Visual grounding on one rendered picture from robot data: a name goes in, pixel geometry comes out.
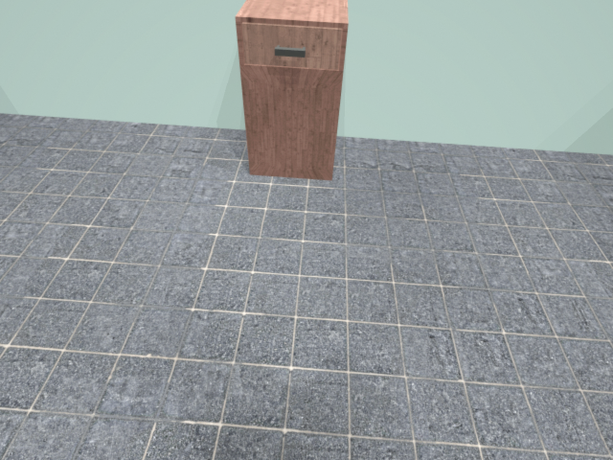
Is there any drawer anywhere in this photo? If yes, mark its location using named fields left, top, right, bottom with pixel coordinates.
left=242, top=22, right=342, bottom=70

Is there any cabinet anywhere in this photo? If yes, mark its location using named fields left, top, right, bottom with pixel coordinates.
left=236, top=0, right=349, bottom=180

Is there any handle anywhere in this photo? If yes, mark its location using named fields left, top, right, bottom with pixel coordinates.
left=275, top=45, right=306, bottom=58

